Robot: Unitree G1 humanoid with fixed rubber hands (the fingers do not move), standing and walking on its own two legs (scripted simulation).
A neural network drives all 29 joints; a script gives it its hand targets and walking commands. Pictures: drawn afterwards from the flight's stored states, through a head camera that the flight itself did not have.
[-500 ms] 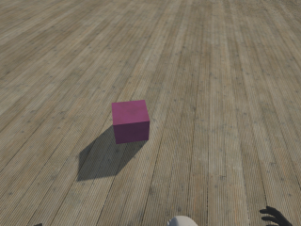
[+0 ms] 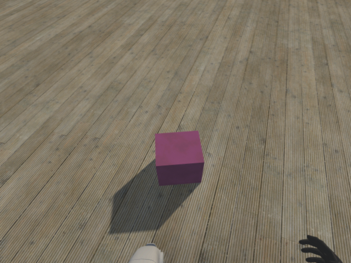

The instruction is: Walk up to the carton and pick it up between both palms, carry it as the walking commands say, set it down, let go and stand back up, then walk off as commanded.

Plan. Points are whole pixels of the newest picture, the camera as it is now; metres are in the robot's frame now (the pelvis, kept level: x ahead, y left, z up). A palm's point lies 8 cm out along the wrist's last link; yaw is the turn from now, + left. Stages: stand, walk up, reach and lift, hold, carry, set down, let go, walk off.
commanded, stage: walk up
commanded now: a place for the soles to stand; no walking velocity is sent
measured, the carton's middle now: (178, 158) +0.76 +0.05 -0.62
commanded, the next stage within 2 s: none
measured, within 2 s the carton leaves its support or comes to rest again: neither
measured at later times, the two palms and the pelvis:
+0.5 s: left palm (53, 187) +0.30 +0.36 -0.05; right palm (302, 229) +0.23 -0.28 -0.09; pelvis +0.15 +0.04 +0.00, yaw -2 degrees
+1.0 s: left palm (52, 186) +0.31 +0.38 -0.08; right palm (286, 190) +0.31 -0.25 -0.04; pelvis +0.19 +0.07 +0.04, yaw -3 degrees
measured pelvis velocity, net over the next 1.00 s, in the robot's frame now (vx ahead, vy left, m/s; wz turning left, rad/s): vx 0.19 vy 0.07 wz -0.06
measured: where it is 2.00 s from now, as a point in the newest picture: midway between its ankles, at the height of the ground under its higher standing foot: (180, 246)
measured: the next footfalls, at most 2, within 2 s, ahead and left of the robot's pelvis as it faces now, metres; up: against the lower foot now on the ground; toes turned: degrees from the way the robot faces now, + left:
right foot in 0.28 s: +0.21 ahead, -0.10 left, +0.00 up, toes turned -5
left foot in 0.48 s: +0.23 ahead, +0.17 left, +0.00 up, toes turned -2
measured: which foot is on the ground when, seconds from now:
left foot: down 0.00-0.30, up 0.32-0.46, down 0.48-1.00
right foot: down 0.00-0.00, up 0.02-0.26, down 0.28-1.00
